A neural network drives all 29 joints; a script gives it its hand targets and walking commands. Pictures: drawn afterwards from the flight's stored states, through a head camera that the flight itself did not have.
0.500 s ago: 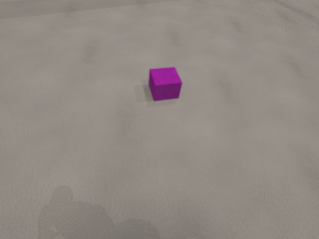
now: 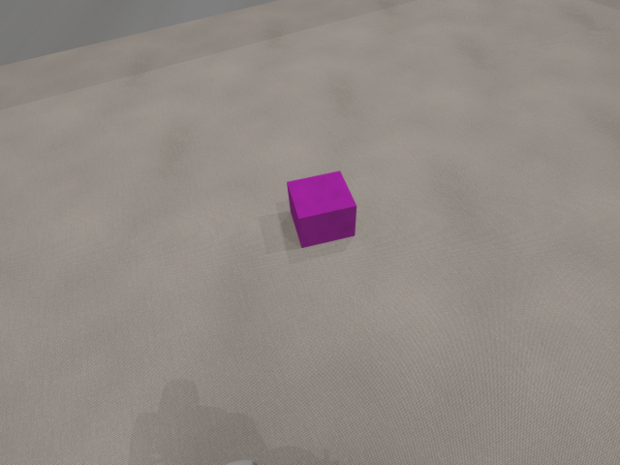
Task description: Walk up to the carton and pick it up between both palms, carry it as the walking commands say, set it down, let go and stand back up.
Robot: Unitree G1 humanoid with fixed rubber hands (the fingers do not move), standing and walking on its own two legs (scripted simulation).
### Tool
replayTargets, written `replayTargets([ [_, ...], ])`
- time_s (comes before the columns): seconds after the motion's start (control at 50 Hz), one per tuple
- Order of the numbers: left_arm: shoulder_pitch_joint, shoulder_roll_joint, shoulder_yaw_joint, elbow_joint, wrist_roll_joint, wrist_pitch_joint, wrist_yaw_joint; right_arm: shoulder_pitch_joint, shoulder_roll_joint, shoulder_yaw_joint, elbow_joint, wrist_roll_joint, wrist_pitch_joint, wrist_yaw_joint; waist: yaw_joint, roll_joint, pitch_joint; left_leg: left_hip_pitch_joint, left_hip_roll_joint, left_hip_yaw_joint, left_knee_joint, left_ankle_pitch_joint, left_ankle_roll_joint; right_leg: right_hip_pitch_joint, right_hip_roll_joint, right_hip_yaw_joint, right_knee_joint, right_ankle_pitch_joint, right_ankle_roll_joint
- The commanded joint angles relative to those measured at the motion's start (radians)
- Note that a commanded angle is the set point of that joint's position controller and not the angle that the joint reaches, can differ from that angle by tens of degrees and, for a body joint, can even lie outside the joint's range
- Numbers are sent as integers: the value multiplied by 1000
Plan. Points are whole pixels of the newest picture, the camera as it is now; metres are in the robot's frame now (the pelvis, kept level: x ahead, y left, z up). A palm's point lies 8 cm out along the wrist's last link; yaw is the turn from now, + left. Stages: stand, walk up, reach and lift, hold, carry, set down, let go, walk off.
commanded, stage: walk up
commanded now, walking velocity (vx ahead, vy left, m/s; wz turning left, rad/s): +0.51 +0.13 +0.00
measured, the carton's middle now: (321, 209) +1.18 +0.00 -0.68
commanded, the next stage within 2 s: none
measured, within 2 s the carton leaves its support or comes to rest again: neither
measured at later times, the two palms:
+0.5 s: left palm (124, 391) +0.27 +0.32 -0.15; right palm (447, 372) +0.28 -0.19 -0.11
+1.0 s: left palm (203, 246) +0.54 +0.23 -0.11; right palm (456, 273) +0.49 -0.27 -0.15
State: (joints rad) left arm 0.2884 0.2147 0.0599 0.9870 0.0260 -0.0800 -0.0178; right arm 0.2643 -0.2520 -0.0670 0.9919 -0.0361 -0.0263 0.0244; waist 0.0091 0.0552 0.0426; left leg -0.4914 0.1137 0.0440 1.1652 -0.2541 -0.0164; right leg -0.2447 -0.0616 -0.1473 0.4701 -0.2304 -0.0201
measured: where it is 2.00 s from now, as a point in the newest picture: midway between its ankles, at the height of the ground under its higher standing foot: (319, 316)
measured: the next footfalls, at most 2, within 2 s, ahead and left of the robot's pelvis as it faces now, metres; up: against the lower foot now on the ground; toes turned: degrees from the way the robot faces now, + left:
left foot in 0.32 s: +0.32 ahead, +0.17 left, +0.00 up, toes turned +8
right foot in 0.84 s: +0.56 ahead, -0.13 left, +0.00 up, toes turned -10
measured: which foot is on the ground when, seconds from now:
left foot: up 0.00-0.30, down 0.32-0.84, up 0.86-1.00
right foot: down 0.00-0.32, up 0.34-0.82, down 0.84-1.00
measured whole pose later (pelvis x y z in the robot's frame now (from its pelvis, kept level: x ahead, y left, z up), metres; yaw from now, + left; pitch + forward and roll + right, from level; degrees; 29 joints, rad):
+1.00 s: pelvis +0.49 -0.02 +0.00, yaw -1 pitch +1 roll +2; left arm 0.24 0.20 0.06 1.00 0.02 -0.08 -0.01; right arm 0.30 -0.23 -0.06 1.04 -0.03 -0.04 0.01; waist -0.01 0.05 0.05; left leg -0.44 0.10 0.05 1.13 -0.30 -0.02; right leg -0.28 -0.07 -0.15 0.47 -0.21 -0.02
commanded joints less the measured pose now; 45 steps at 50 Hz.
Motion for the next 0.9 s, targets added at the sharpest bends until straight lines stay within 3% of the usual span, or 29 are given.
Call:
replayTargets([
  [0.0,98,105,9,-12,-3,-23,5,33,-11,-2,-39,-3,22,19,4,-212,-2,-120,32,-21,-41,87,-4,98,-248,225,-246,249,-51],
  [0.1,185,111,12,6,-5,-18,19,-181,4,12,-114,7,26,41,55,-200,63,-170,15,14,-308,182,-34,163,-245,177,-314,203,-63],
  [0.18,209,127,15,31,-6,-12,24,-308,14,20,-158,19,15,47,65,-222,89,-69,-11,57,-520,201,-33,171,-229,116,-341,216,-74],
  [0.2,194,125,13,39,-10,-9,24,-314,14,23,-168,20,5,45,51,-284,75,13,-14,67,-568,181,-17,151,-189,61,-342,158,-70],
  [0.22,209,131,10,53,-12,-2,24,-295,2,19,-159,18,-1,40,44,-287,66,74,-24,84,-585,150,-15,139,-184,51,-319,144,-71],
  [0.26,218,140,11,65,-23,5,27,-172,-30,6,-113,10,-16,20,-8,-192,15,217,-48,128,-619,94,-4,139,-185,61,-179,270,-69],
  [0.28,227,125,5,69,-26,8,27,-44,-67,-6,-66,1,-30,8,-57,-87,-58,382,-69,145,-650,71,12,111,-139,26,22,333,-56],
  [0.3,224,111,-1,58,-22,5,28,114,-134,-28,-25,-18,-43,-5,-123,11,-157,610,25,13,-647,27,44,-59,-110,19,288,246,-28],
  [0.32,247,32,-18,21,-21,1,25,215,-263,-55,-20,-23,-44,-15,-158,322,-241,769,333,-475,-841,-54,118,-348,31,32,605,-283,26],
  [0.34,243,83,23,30,-8,13,24,251,-325,-59,-23,-4,-33,-23,-153,141,-268,734,480,-707,-914,-54,147,-421,2,183,799,-315,24],
  [0.36,193,97,30,32,-6,17,20,184,-258,-42,-15,2,-32,-27,-102,43,-189,619,421,-602,-902,30,138,-414,-41,230,850,-232,18],
  [0.38,170,60,20,33,-9,17,17,107,-163,-21,-3,9,-41,-25,-58,32,-92,484,332,-438,-901,138,129,-384,-63,221,816,-140,18],
  [0.4,172,34,15,36,-7,24,11,35,-95,-10,-15,12,-49,-23,-18,59,-51,387,259,-311,-909,147,111,-333,-79,208,766,-70,29],
  [0.44,166,26,20,32,5,51,-3,3,-53,0,-26,17,-58,-20,9,121,-31,291,200,-179,-931,181,83,-262,-69,169,721,-11,46],
  [0.52,29,32,9,-8,14,77,-23,110,-67,0,2,16,-74,-24,-8,108,1,310,199,-108,-938,284,75,-327,-66,135,624,87,66],
  [0.64,-216,24,-4,-99,8,77,-56,217,-81,-10,27,6,-68,-33,-70,105,94,379,203,-56,-1025,175,100,-374,-59,92,300,179,85],
  [0.68,-263,30,-4,-123,2,71,-61,222,-90,-17,30,4,-68,-34,-76,125,107,389,207,-29,-1042,152,101,-329,-55,84,206,173,83],
  [0.72,-270,27,-7,-129,3,53,-53,209,-68,-9,43,5,-68,-29,-70,204,90,352,153,54,-1032,89,103,-201,-35,45,131,125,70],
  [0.76,-237,47,5,-116,9,40,-38,227,-79,-10,66,3,-62,-30,-50,120,67,350,172,42,-968,136,119,-112,-16,-5,95,69,58],
  [0.78,-172,65,12,-96,11,32,-30,219,-88,-11,71,4,-59,-30,-15,65,27,348,161,57,-861,218,109,-16,-4,-25,30,71,42],
  [0.8,-54,101,25,-52,14,21,-18,218,-75,-5,74,2,-55,-29,29,-16,-55,325,109,85,-662,294,86,137,6,-32,-17,52,15],
  [0.82,125,180,59,-1,25,6,-4,209,-43,10,49,-8,-56,-29,107,-156,-160,152,72,65,-377,162,52,350,-98,107,-23,1,-9],
  [0.84,227,302,92,15,34,-1,7,247,45,38,-3,10,-63,-27,129,-472,-256,-122,-76,66,-83,-276,3,503,-407,604,-186,-77,-70],
  [0.86,270,309,73,21,5,10,8,255,-18,10,33,17,-44,-39,91,-197,-307,-158,-44,-74,68,-276,6,480,-500,762,-218,-11,-91],
  [0.88,189,242,58,8,-1,9,10,231,-26,-1,43,28,-39,-38,60,-144,-222,-157,-9,-107,107,-197,10,387,-448,658,-193,128,-94],
])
